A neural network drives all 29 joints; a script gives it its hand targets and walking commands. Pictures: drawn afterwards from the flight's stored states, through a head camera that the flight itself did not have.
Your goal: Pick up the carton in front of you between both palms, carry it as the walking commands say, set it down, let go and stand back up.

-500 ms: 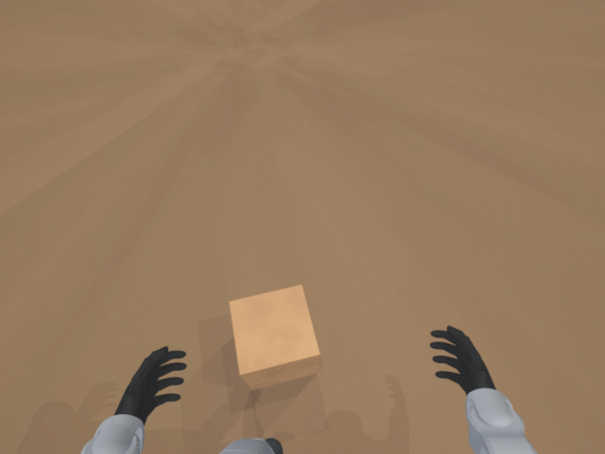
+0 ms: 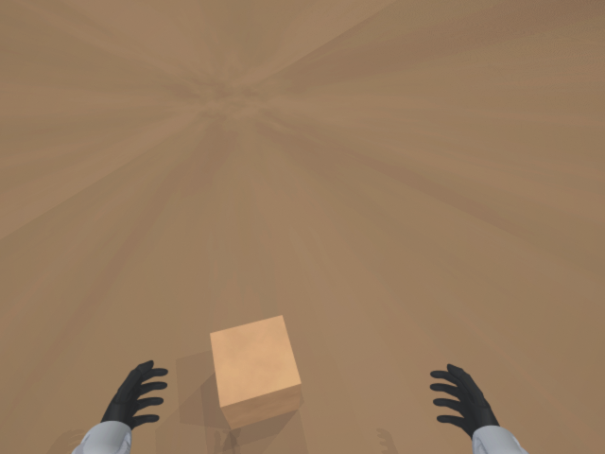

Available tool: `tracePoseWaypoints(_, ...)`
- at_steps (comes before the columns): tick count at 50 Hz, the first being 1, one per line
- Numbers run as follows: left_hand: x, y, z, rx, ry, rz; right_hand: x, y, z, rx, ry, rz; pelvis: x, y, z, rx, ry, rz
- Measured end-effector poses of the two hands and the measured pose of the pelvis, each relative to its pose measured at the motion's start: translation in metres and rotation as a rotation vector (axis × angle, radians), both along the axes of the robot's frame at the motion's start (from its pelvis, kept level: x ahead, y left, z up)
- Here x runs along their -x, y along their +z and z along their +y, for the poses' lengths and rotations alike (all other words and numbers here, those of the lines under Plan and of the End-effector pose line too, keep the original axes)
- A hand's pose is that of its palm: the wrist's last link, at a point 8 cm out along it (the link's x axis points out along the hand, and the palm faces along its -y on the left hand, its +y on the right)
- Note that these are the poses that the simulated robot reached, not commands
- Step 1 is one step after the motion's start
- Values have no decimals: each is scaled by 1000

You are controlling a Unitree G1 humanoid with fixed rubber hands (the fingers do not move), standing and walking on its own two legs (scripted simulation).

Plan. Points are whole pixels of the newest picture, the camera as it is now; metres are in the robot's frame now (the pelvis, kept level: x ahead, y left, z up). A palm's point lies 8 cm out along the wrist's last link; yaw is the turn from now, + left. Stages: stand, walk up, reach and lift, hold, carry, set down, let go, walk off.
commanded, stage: let go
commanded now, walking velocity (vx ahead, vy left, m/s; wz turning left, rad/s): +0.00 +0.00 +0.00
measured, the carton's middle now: (256, 373) +0.42 +0.12 -0.65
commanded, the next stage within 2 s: stand in 0.06 s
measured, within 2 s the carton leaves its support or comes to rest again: neither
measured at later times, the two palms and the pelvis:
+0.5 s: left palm (82, 432) +0.16 +0.31 -0.11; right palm (513, 446) +0.14 -0.27 -0.07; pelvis +0.03 +0.03 +0.00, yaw -3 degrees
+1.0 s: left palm out of the picture +0.13 +0.32 -0.11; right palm out of the picture +0.11 -0.28 -0.08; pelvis +0.02 +0.03 +0.01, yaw -3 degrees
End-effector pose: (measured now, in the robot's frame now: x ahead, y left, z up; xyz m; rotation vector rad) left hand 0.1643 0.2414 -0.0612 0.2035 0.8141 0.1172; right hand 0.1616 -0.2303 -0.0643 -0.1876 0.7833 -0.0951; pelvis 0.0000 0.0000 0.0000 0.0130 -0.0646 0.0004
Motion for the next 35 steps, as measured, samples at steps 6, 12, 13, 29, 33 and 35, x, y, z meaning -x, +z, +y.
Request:
tracePoseWaypoints(6,4,-10,19,-37,-9,1,13,-7,0,73,2,52,2,-2,12,9,-10,23)
tracePoseWaypoints(12,12,-31,48,-74,-26,49,33,-7,-33,192,-55,141,-5,-4,19,13,-27,64)
tracePoseWaypoints(13,13,-34,51,-78,-28,64,34,-6,-38,203,-64,149,-7,-4,20,14,-29,67)
tracePoseWaypoints(29,-4,-44,67,-110,-56,140,22,-11,-36,210,-116,187,-29,-1,32,13,-53,69)
tracePoseWaypoints(33,-5,-43,70,-118,-56,146,25,-14,-35,203,-123,201,-30,0,33,12,-54,63)
tracePoseWaypoints(35,-3,-43,72,-122,-54,153,28,-14,-35,202,-127,209,-29,0,34,12,-54,60)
